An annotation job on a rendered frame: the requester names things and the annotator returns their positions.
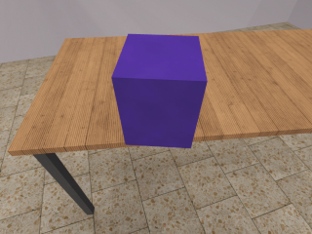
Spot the carton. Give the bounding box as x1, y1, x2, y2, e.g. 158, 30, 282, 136
111, 33, 208, 148

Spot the table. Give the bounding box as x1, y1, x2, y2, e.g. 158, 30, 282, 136
7, 29, 312, 215

